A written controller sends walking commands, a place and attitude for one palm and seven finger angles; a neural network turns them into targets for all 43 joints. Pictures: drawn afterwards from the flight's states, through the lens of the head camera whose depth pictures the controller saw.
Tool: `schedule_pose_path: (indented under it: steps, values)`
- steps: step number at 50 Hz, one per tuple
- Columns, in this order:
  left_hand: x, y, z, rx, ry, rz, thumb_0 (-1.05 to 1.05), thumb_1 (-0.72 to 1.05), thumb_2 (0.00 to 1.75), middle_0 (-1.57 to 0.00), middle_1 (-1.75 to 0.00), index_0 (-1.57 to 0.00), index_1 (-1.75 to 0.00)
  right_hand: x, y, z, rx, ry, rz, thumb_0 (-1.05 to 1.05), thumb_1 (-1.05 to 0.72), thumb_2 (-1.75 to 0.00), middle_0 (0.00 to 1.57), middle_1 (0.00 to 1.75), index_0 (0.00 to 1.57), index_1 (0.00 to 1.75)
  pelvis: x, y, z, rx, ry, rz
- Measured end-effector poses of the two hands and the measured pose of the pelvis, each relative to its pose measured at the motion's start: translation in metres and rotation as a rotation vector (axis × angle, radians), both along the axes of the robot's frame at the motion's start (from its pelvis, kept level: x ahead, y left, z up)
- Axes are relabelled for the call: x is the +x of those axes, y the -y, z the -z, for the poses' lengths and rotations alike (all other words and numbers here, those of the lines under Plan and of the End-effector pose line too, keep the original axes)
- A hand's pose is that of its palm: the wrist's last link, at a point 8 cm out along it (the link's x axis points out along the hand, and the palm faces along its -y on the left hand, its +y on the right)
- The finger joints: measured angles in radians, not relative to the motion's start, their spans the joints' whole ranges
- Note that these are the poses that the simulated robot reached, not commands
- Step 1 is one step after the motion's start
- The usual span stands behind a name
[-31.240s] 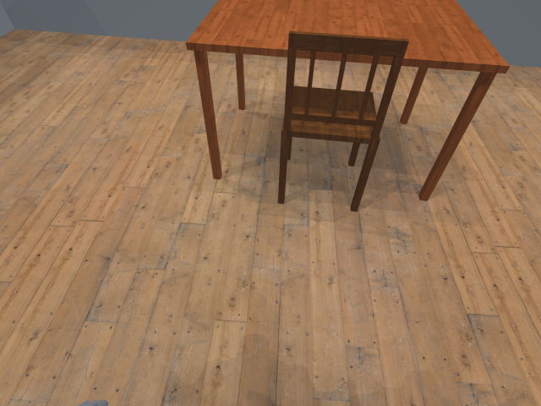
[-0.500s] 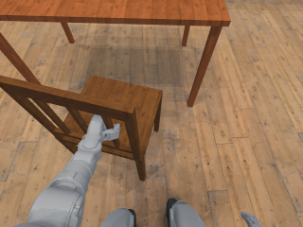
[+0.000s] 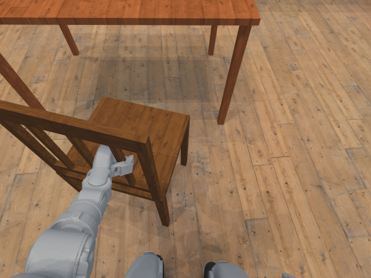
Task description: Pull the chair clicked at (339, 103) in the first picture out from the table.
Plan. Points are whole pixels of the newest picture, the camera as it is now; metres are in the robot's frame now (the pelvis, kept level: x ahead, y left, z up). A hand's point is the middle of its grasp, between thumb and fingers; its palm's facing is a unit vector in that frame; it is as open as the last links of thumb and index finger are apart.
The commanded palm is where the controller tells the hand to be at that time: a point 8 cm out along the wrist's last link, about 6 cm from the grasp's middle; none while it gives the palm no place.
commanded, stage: step backward, pulling the chair out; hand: left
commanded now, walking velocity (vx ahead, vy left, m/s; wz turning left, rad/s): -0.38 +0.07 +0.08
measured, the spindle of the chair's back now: (88, 157) +0.41 +0.28 -0.10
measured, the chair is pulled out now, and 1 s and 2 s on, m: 0.46 0.64 0.65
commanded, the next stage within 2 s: stop walking, hand still on the chair in 0.40 s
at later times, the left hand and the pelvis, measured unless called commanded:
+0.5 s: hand (126, 200) +0.28 +0.15 -0.06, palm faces +0.06 -0.98 -0.20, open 5.5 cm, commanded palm +0.26 +0.20 -0.04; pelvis -0.08 -0.02 -0.01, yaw -1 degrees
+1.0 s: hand (126, 239) +0.19 +0.13 -0.05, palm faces +0.10 -0.98 -0.19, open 5.5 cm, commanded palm +0.17 +0.18 -0.04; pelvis -0.08 -0.03 +0.01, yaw +1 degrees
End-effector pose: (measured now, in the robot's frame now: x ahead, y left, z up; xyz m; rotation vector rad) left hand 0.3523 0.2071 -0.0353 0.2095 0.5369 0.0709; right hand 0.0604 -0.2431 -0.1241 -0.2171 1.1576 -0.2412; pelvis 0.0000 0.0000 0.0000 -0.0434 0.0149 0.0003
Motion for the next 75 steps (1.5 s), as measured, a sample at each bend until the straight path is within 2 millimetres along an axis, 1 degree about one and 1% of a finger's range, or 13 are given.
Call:
schedule_pose_path:
  steps: [4, 11, 15, 22, 25, 32, 37, 41, 47, 53, 59, 65, 75]
  values:
    - [-0.010, 0.003, 0.000, 0.008, 0.006, -0.017, 0.07, 0.66, 0.78, -0.43, -1.31, -0.49, -1.45, -0.009, 0.016, 0.000, -0.023, 0.028, 0.032, 0.01, -0.90, -0.90, 0.21, 0.30, 0.20, 0.30, -0.018, 0.005, 0.002, 0.013, -0.013, -0.007]
    - [-0.032, 0.007, 0.000, 0.013, 0.015, 0.017, 0.06, 0.67, 0.77, -0.43, -1.33, -0.49, -1.45, -0.029, 0.036, -0.010, -0.104, 0.065, 0.049, 0.01, -0.91, -0.90, 0.20, 0.30, 0.20, 0.30, -0.040, -0.005, 0.005, 0.020, 0.003, 0.000]
    - [-0.048, 0.008, 0.000, 0.000, 0.015, 0.015, 0.07, 0.68, 0.77, -0.42, -1.34, -0.50, -1.45, -0.038, 0.032, -0.013, -0.097, 0.088, 0.033, 0.01, -0.91, -0.90, 0.20, 0.30, 0.20, 0.30, -0.052, -0.002, 0.005, 0.006, 0.014, 0.013]
    - [-0.082, 0.009, 0.000, -0.013, 0.010, -0.029, 0.07, 0.68, 0.77, -0.41, -1.34, -0.50, -1.45, -0.052, 0.024, -0.002, -0.023, 0.105, -0.004, 0.01, -0.91, -0.90, 0.20, 0.30, 0.20, 0.30, -0.071, 0.016, 0.008, 0.012, 0.061, 0.003]
    - [-0.095, 0.009, 0.000, -0.014, 0.005, -0.046, 0.07, 0.67, 0.78, -0.42, -1.34, -0.50, -1.45, -0.059, 0.026, -0.001, -0.016, 0.097, -0.009, 0.01, -0.90, -0.90, 0.20, 0.30, 0.20, 0.30, -0.076, 0.016, 0.007, 0.061, 0.052, 0.019]
    - [-0.119, 0.011, -0.001, -0.009, 0.053, -0.018, 0.08, 0.67, 0.78, -0.44, -1.36, -0.49, -1.45, -0.068, 0.023, -0.013, -0.059, 0.148, -0.018, 0.01, -0.91, -0.90, 0.20, 0.30, 0.20, 0.30, -0.087, 0.006, 0.007, 0.067, 0.037, 0.020]
    - [-0.141, 0.012, -0.003, -0.025, 0.016, -0.040, 0.08, 0.69, 0.76, -0.40, -1.33, -0.50, -1.45, -0.075, 0.012, -0.021, -0.001, 0.108, -0.024, 0.01, -0.91, -0.90, 0.20, 0.30, 0.20, 0.30, -0.088, 0.013, -0.007, 0.039, 0.047, -0.003]
    - [-0.157, 0.014, -0.003, -0.016, 0.015, -0.049, 0.08, 0.68, 0.76, -0.41, -1.33, -0.49, -1.45, -0.068, 0.012, -0.016, 0.041, 0.093, -0.064, 0.01, -0.90, -0.90, 0.20, 0.30, 0.20, 0.30, -0.086, 0.023, -0.008, 0.029, 0.041, -0.010]
    - [-0.175, 0.021, -0.005, -0.025, -0.009, -0.090, 0.09, 0.68, 0.76, -0.41, -1.30, -0.49, -1.45, -0.041, 0.023, -0.022, 0.035, 0.160, -0.052, 0.02, -0.90, -0.90, 0.20, 0.30, 0.20, 0.30, -0.081, 0.028, -0.013, 0.040, 0.032, -0.012]
    - [-0.184, 0.027, -0.005, -0.024, -0.020, -0.081, 0.09, 0.68, 0.76, -0.40, -1.30, -0.49, -1.45, -0.012, 0.033, -0.035, -0.007, 0.234, -0.054, 0.01, -0.91, -0.90, 0.20, 0.30, 0.20, 0.30, -0.076, 0.025, -0.016, 0.047, 0.033, -0.013]
    - [-0.186, 0.028, -0.005, -0.022, -0.023, -0.056, 0.08, 0.69, 0.76, -0.39, -1.31, -0.50, -1.45, 0.008, 0.026, -0.045, -0.015, 0.280, -0.061, 0.01, -0.91, -0.90, 0.20, 0.30, 0.20, 0.30, -0.072, 0.020, -0.017, 0.048, 0.031, -0.008]
    - [-0.186, 0.028, -0.005, -0.022, -0.023, -0.043, 0.08, 0.69, 0.75, -0.38, -1.32, -0.49, -1.45, 0.012, 0.010, -0.044, 0.015, 0.280, -0.068, 0.01, -0.91, -0.90, 0.20, 0.30, 0.20, 0.30, -0.068, 0.016, -0.017, 0.049, 0.028, -0.003]
    - [-0.186, 0.028, -0.005, -0.018, -0.022, -0.037, 0.08, 0.69, 0.76, -0.39, -1.32, -0.49, -1.45, -0.003, -0.004, -0.030, 0.053, 0.207, -0.063, 0.01, -0.90, -0.90, 0.20, 0.30, 0.20, 0.30, -0.062, 0.014, -0.017, 0.050, 0.019, -0.003]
